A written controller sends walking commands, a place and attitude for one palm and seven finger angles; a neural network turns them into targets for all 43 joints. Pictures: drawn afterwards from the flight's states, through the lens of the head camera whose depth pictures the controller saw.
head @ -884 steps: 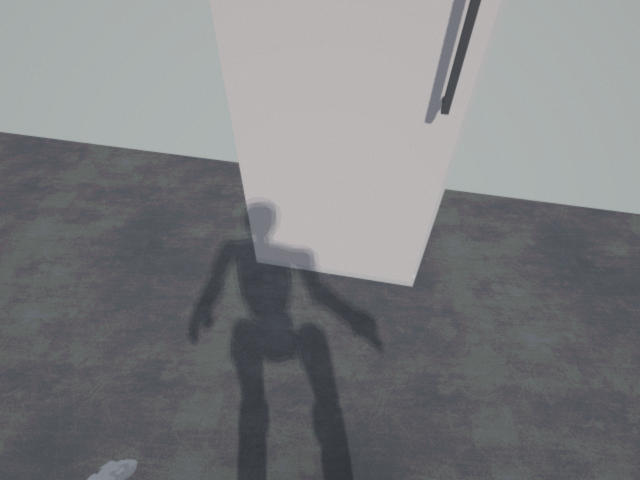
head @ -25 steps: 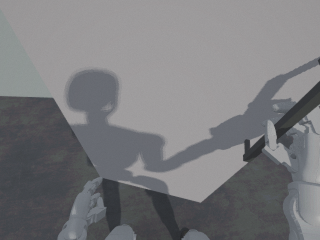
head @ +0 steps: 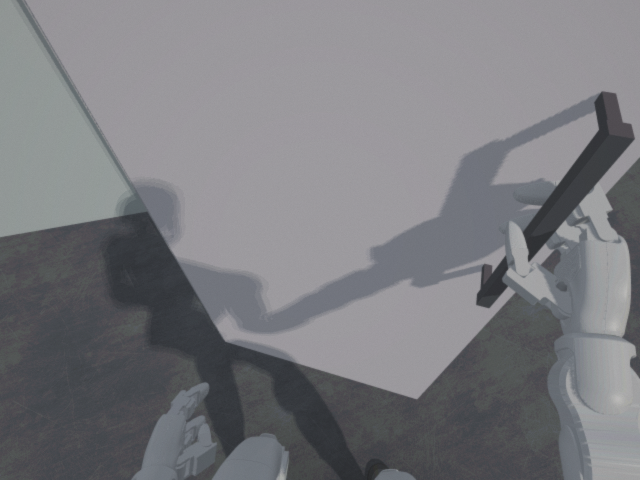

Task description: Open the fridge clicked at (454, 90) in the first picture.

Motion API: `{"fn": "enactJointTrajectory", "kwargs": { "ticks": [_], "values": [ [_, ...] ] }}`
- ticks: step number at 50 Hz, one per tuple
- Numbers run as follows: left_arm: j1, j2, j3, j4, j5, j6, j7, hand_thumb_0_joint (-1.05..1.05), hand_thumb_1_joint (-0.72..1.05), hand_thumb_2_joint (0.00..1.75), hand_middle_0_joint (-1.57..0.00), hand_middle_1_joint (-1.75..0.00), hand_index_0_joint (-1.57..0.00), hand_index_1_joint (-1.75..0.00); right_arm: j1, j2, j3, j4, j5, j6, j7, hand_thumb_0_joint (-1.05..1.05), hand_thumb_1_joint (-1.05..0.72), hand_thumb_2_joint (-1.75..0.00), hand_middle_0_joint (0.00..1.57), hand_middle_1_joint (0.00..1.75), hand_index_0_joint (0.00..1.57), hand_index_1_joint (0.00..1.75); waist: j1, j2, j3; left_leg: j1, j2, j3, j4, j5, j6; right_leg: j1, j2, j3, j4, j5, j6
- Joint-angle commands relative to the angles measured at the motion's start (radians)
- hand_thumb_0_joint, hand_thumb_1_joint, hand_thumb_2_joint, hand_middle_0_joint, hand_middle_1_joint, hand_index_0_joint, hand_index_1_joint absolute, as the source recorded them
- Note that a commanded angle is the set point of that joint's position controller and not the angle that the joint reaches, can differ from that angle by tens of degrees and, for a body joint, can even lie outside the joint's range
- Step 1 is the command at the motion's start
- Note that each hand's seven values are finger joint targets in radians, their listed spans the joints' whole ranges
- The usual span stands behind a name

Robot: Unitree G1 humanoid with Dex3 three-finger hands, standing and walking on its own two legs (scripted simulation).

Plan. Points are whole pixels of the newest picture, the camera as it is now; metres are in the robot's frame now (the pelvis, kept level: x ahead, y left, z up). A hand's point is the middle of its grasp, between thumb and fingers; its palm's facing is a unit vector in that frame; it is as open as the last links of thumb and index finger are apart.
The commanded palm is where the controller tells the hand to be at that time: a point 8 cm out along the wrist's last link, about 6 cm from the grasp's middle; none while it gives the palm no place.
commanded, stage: walk backward, drawing the door open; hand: right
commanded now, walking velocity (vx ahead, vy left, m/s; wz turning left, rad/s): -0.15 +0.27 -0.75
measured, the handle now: (531, 225) +0.35 -0.18 +0.15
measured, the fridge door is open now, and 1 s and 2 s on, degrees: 30 65 73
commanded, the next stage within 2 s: stop walking and hold the door back in 1.18 s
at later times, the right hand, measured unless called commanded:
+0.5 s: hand (447, 441) +0.15 -0.07 +0.15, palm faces +0.34 +0.90 -0.26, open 6.7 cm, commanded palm +0.10 -0.12 +0.15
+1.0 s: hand out of the picture +0.05 +0.04 +0.15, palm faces +0.65 +0.73 -0.20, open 6.5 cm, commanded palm -0.01 +0.02 +0.15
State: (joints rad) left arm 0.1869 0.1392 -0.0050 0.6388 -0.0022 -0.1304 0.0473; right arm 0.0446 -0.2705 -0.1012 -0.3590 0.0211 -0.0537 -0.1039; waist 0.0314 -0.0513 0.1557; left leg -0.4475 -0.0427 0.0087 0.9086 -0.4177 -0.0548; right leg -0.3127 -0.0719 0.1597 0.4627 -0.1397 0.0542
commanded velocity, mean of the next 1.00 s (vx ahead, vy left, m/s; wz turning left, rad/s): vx -0.16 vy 0.28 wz -0.69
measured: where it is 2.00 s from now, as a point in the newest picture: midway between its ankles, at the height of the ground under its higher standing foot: outside the picture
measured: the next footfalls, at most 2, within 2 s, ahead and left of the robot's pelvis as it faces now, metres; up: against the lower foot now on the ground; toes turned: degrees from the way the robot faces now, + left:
left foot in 0.10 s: +0.01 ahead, +0.17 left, +0.00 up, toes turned -4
right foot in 0.36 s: -0.04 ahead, -0.02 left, +0.00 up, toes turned -22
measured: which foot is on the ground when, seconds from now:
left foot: up 0.00-0.08, down 0.10-0.36, up 0.38-0.64, down 0.66-0.94, up 0.96-1.00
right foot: down 0.00-0.10, up 0.12-0.34, down 0.36-0.66, up 0.68-0.92, down 0.94-1.00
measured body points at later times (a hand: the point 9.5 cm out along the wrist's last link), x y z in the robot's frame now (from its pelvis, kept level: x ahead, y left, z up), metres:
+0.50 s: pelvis -0.09 +0.15 +0.00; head -0.02 +0.12 +0.44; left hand +0.15 +0.30 -0.10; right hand +0.13 -0.12 +0.17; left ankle -0.01 +0.25 -0.66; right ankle -0.08 -0.01 -0.74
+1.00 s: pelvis -0.08 +0.33 -0.02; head -0.05 +0.27 +0.42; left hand +0.21 +0.41 -0.10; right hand +0.01 +0.01 +0.16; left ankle +0.00 +0.38 -0.71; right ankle -0.13 +0.23 -0.74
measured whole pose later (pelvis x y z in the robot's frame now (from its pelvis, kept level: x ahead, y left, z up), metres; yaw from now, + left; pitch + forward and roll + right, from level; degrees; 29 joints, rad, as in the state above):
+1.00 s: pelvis -0.08 +0.33 -0.02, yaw -40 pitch -1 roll -1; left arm 0.15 0.18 0.04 0.58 0.03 -0.11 0.10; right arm 0.11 -0.27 -0.05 -0.51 0.00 -0.09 -0.06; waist 0.04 0.06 0.15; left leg -0.46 0.04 0.10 0.94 -0.46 -0.02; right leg -0.32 -0.02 -0.11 0.64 -0.29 -0.03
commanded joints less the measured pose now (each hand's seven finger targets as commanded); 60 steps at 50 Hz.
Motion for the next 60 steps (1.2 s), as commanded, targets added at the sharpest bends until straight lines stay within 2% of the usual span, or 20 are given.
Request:
{"fn": "enactJointTrajectory", "kwargs": {
  "ticks": [1, 3, 5, 6, 9, 16, 18, 19, 25, 29, 31, 33, 34, 37, 45, 46, 47, 48, 54, 60],
  "values": [
    [-0.112, 0.159, 0.055, -0.143, 0.002, -0.047, 0.017, 0.0, 0.9, 0.9, -0.2, -0.3, -0.2, -0.3, -0.226, -0.123, -0.111, -0.331, 0.018, -0.109, -0.018, 0.0, -0.9, -0.9, 0.45, 1.4, 0.45, 1.4, -0.018, -0.225, -0.317, 0.297, -0.023, 0.02, -0.254, 0.0, 0.004, -0.005, -0.161, 0.187, -0.165, -0.092, -0.174],
    [-0.122, 0.128, 0.045, -0.145, 0.001, -0.047, 0.016, 0.0, 0.9, 0.9, -0.2, -0.3, -0.2, -0.3, -0.236, -0.12, -0.101, -0.344, 0.022, -0.12, -0.007, 0.0, -0.9, -0.9, 0.45, 1.4, 0.45, 1.4, -0.033, -0.085, -0.335, 0.425, 0.033, -0.003, -0.593, 0.106, 0.03, -0.056, -0.048, 0.113, -0.045, -0.22, -0.106],
    [-0.158, 0.078, 0.035, -0.148, -0.001, -0.027, 0.021, 0.0, 0.9, 0.9, -0.2, -0.3, -0.2, -0.3, -0.245, -0.231, -0.185, -0.378, 0.009, -0.122, -0.013, 0.0, -0.9, -0.9, 0.45, 1.4, 0.45, 1.4, -0.053, 0.332, -0.306, 0.28, 0.392, -0.277, -0.686, 0.211, 0.221, -0.212, 0.142, -0.181, 0.599, -0.41, 0.011],
    [-0.149, 0.105, 0.053, -0.14, 0.001, -0.028, 0.022, 0.0, 0.9, 0.9, -0.2, -0.3, -0.2, -0.3, -0.232, -0.217, -0.212, -0.358, 0.007, -0.116, -0.025, 0.0, -0.9, -0.9, 0.45, 1.4, 0.45, 1.4, -0.058, 0.278, -0.351, 0.252, 0.464, -0.293, -0.635, 0.329, 0.264, -0.248, 0.101, -0.115, 0.799, -0.469, -0.003],
    [-0.152, 0.074, 0.031, -0.159, 0.027, -0.02, 0.046, 0.0, 0.9, 0.9, -0.2, -0.3, -0.2, -0.3, -0.15, -0.141, -0.159, -0.385, 0.0, -0.132, -0.001, 0.0, -0.9, -0.9, 0.45, 1.4, 0.45, 1.4, -0.045, 0.206, -0.347, 0.409, 0.355, -0.013, -0.458, 0.777, 0.246, -0.25, 0.047, -0.208, 0.731, -0.418, 0.012],
    [-0.026, 0.111, 0.047, -0.183, 0.037, -0.02, 0.07, 0.0, 0.9, 0.9, -0.2, -0.3, -0.2, -0.3, -0.129, -0.052, -0.018, -0.392, -0.001, -0.119, 0.011, 0.0, -0.9, -0.9, 0.45, 1.4, 0.45, 1.4, 0.017, 0.111, -0.407, 0.238, 0.27, 0.099, -0.149, 0.712, 0.153, 0.205, 0.03, -0.275, -0.044, -0.079, -0.023],
    [-0.058, 0.173, 0.067, -0.201, 0.036, -0.04, 0.054, 0.0, 0.9, 0.9, -0.2, -0.3, -0.2, -0.3, -0.182, -0.053, 0.019, -0.435, -0.01, -0.144, 0.026, 0.0, -0.9, -0.9, 0.45, 1.4, 0.45, 1.4, -0.005, -0.259, -0.413, -0.261, 0.047, 0.034, 0.253, -0.229, -0.011, 0.551, -0.484, 0.467, -0.158, 0.862, -0.261],
    [-0.072, 0.192, 0.077, -0.188, 0.035, -0.049, 0.026, 0.0, 0.9, 0.9, -0.2, -0.3, -0.2, -0.3, -0.22, -0.104, -0.033, -0.434, -0.052, -0.171, 0.026, 0.0, -0.9, -0.9, 0.45, 1.4, 0.45, 1.4, -0.007, -0.075, -0.39, -0.281, 0.061, -0.067, 0.311, -0.163, 0.011, 0.517, -0.501, 0.473, -0.156, 0.716, -0.287],
    [-0.092, 0.167, 0.07, -0.147, -0.002, -0.048, 0.009, 0.0, 0.9, 0.9, -0.2, -0.3, -0.2, -0.3, -0.24, -0.036, -0.001, -0.372, -0.019, -0.121, 0.04, 0.0, -0.9, -0.9, 0.45, 1.4, 0.45, 1.4, -0.02, -0.178, -0.328, 0.077, 0.068, -0.018, 0.066, 0.124, -0.007, 0.099, -0.213, 0.016, -0.191, 0.013, -0.154],
    [-0.117, 0.161, 0.055, -0.188, -0.013, -0.038, 0.012, 0.0, 0.9, 0.9, -0.2, -0.3, -0.2, -0.3, -0.225, -0.068, -0.042, -0.337, 0.0, -0.114, 0.012, 0.0, -0.9, -0.9, 0.45, 1.4, 0.45, 1.4, -0.032, -0.202, -0.322, 0.312, 0.007, 0.07, -0.216, 0.015, -0.004, -0.045, -0.191, 0.051, -0.193, -0.252, -0.162],
    [-0.108, 0.143, 0.052, -0.191, -0.013, -0.037, 0.016, 0.0, 0.9, 0.9, -0.2, -0.3, -0.2, -0.3, -0.209, -0.1, -0.073, -0.345, -0.002, -0.115, 0.008, 0.0, -0.9, -0.9, 0.45, 1.4, 0.45, 1.4, -0.038, -0.097, -0.332, 0.419, 0.007, 0.086, -0.457, 0.121, -0.001, -0.069, -0.078, -0.026, -0.058, -0.281, -0.103],
    [-0.134, 0.071, 0.033, -0.193, -0.009, -0.025, 0.016, 0.0, 0.9, 0.9, -0.2, -0.3, -0.2, -0.3, -0.208, -0.203, -0.132, -0.387, -0.014, -0.116, 0.005, 0.0, -0.9, -0.9, 0.45, 1.4, 0.45, 1.4, -0.048, 0.35, -0.306, 0.302, 0.353, -0.239, -0.669, 0.188, 0.15, -0.197, 0.112, -0.209, 0.528, -0.417, 0.002],
    [-0.151, 0.071, 0.022, -0.183, 0.007, -0.032, 0.022, 0.0, 0.9, 0.9, -0.2, -0.3, -0.2, -0.3, -0.248, -0.247, -0.196, -0.425, -0.017, -0.12, -0.011, 0.0, -0.9, -0.9, 0.45, 1.4, 0.45, 1.4, -0.069, 0.312, -0.306, 0.23, 0.459, -0.289, -0.633, 0.398, 0.235, -0.276, 0.089, -0.162, 0.801, -0.495, -0.016],
    [-0.151, 0.069, 0.036, -0.179, 0.008, -0.026, 0.031, 0.0, 0.9, 0.9, -0.2, -0.3, -0.2, -0.3, -0.114, -0.138, -0.143, -0.438, 0.001, -0.126, -0.001, 0.0, -0.9, -0.9, 0.45, 1.4, 0.45, 1.4, -0.049, 0.227, -0.369, 0.443, 0.391, -0.06, -0.447, 0.783, 0.257, -0.285, 0.04, -0.189, 0.864, -0.455, 0.008],
    [-0.041, 0.106, 0.041, -0.202, 0.031, -0.008, 0.057, 0.0, 0.9, 0.9, -0.2, -0.3, -0.2, -0.3, -0.095, -0.066, -0.046, -0.425, 0.004, -0.123, 0.018, 0.0, -0.9, -0.9, 0.45, 1.4, 0.45, 1.4, 0.0, 0.129, -0.384, 0.213, 0.287, 0.091, -0.251, 0.563, 0.171, 0.161, 0.027, -0.291, 0.007, -0.161, -0.024],
    [-0.025, 0.145, 0.063, -0.214, 0.023, -0.006, 0.061, 0.0, 0.9, 0.9, -0.2, -0.3, -0.2, -0.3, -0.087, -0.056, -0.018, -0.419, 0.006, -0.122, 0.02, 0.0, -0.9, -0.9, 0.45, 1.4, 0.45, 1.4, 0.021, -0.015, -0.374, 0.016, 0.227, 0.125, -0.058, 0.363, 0.103, 0.349, -0.117, -0.092, -0.11, 0.08, -0.076],
    [-0.069, 0.175, 0.068, -0.233, 0.03, -0.021, 0.054, 0.0, 0.9, 0.9, -0.2, -0.3, -0.2, -0.3, -0.113, -0.053, -0.003, -0.451, 0.006, -0.14, 0.03, 0.0, -0.9, -0.9, 0.45, 1.4, 0.45, 1.4, -0.019, -0.287, -0.362, -0.221, 0.07, 0.094, 0.152, -0.155, 0.002, 0.457, -0.443, 0.39, -0.183, 0.641, -0.227],
    [-0.076, 0.186, 0.072, -0.206, 0.037, -0.032, 0.033, 0.0, 0.9, 0.9, -0.2, -0.3, -0.2, -0.3, -0.13, -0.1, -0.039, -0.432, -0.035, -0.17, 0.036, 0.0, -0.9, -0.9, 0.45, 1.4, 0.45, 1.4, -0.025, -0.191, -0.353, -0.227, 0.076, -0.042, 0.248, -0.188, -0.004, 0.423, -0.527, 0.464, -0.181, 0.663, -0.304],
    [-0.073, 0.169, 0.075, -0.15, 0.006, -0.036, 0.01, 0.0, 0.9, 0.9, -0.2, -0.3, -0.2, -0.3, -0.156, -0.051, -0.016, -0.403, -0.024, -0.128, 0.039, 0.0, -0.9, -0.9, 0.45, 1.4, 0.45, 1.4, -0.022, -0.207, -0.341, 0.032, 0.059, -0.013, 0.029, 0.088, -0.008, 0.198, -0.221, 0.02, -0.153, 0.199, -0.146],
    [-0.102, 0.155, 0.055, -0.187, -0.01, -0.04, 0.012, 0.0, 0.9, 0.9, -0.2, -0.3, -0.2, -0.3, -0.139, -0.092, -0.079, -0.351, 0.008, -0.123, 0.01, 0.0, -0.9, -0.9, 0.45, 1.4, 0.45, 1.4, -0.044, -0.143, -0.337, 0.38, -0.002, 0.09, -0.455, 0.125, -0.012, 0.0, -0.129, 0.012, -0.069, -0.108, -0.121]
  ]
}}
